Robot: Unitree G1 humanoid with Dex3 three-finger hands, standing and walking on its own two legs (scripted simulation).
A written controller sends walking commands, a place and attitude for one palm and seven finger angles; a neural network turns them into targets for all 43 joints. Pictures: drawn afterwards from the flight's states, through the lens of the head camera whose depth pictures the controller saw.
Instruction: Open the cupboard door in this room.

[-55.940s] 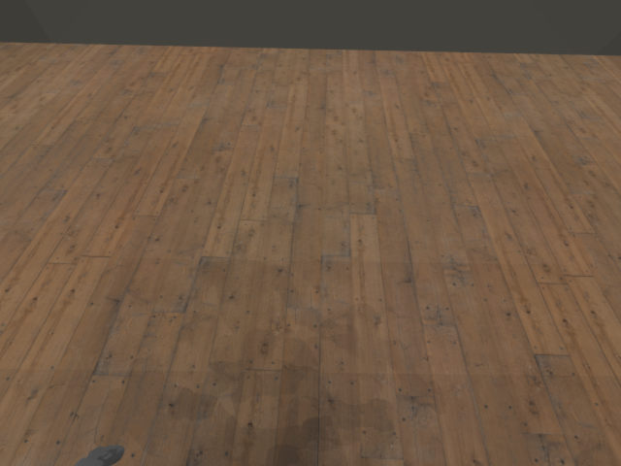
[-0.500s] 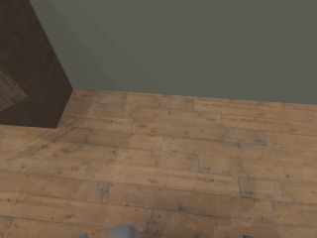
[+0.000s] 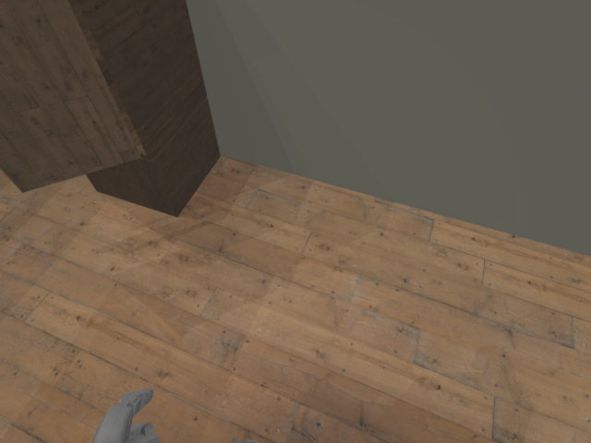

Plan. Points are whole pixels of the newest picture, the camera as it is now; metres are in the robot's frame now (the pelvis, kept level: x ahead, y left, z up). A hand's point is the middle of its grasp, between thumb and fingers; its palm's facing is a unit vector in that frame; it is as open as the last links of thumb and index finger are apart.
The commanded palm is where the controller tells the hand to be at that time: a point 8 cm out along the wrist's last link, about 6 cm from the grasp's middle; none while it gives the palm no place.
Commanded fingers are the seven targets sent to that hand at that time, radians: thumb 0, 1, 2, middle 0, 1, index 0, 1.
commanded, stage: turn to face it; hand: left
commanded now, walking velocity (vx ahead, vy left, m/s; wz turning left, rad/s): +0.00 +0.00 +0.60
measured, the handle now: out of the picture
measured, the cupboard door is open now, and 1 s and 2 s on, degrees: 46 46 46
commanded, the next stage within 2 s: take the last steps up to it in 0.66 s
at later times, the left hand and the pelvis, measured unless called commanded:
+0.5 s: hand out of the picture +0.00 +0.24 -0.17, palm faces +0.31 -0.92 -0.24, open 7.4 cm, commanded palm none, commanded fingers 0.00 0.90 0.90 -0.20 -0.30 -0.20 -0.30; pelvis +0.01 +0.02 +0.00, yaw +16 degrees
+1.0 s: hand out of the picture -0.01 +0.18 -0.15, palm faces +0.48 -0.85 -0.21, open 7.3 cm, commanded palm none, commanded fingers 0.00 0.90 0.90 -0.20 -0.30 -0.20 -0.30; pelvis +0.05 +0.00 +0.02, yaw +27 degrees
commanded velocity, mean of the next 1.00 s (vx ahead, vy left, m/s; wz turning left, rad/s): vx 0.08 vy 0.04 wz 0.33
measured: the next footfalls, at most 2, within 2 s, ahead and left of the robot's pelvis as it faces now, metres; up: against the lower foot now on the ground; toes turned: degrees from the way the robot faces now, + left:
left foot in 0.34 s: +0.04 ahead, +0.13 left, +0.00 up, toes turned +17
right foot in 0.74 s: +0.10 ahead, -0.12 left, +0.00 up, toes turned +18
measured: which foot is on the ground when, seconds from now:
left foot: down 0.00-0.00, up 0.02-0.32, down 0.34-0.74, up 0.76-1.00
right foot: down 0.00-0.34, up 0.36-0.72, down 0.74-1.00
